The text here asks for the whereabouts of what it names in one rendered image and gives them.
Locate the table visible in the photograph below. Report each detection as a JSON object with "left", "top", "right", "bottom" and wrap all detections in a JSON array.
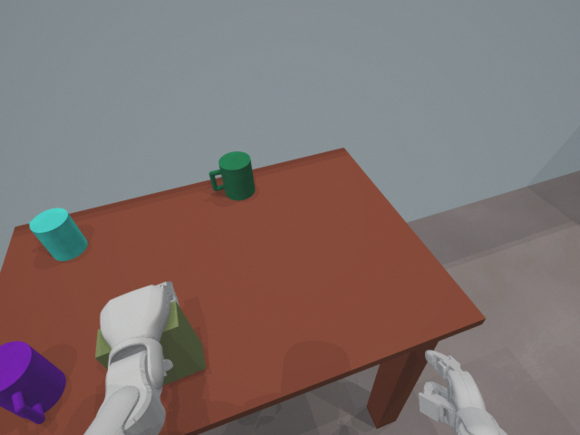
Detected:
[{"left": 0, "top": 148, "right": 486, "bottom": 435}]

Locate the left robot hand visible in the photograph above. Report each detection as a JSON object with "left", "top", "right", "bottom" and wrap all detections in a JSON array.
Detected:
[{"left": 100, "top": 282, "right": 179, "bottom": 377}]

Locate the right robot hand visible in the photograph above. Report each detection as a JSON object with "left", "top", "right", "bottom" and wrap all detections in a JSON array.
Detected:
[{"left": 419, "top": 350, "right": 487, "bottom": 432}]

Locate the sponge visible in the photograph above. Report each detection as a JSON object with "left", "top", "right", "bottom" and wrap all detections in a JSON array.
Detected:
[{"left": 95, "top": 301, "right": 206, "bottom": 386}]

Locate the robot right forearm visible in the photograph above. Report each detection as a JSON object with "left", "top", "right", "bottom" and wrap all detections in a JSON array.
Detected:
[{"left": 454, "top": 407, "right": 507, "bottom": 435}]

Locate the robot left forearm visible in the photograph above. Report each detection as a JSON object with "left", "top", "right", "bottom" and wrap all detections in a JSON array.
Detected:
[{"left": 83, "top": 337, "right": 166, "bottom": 435}]

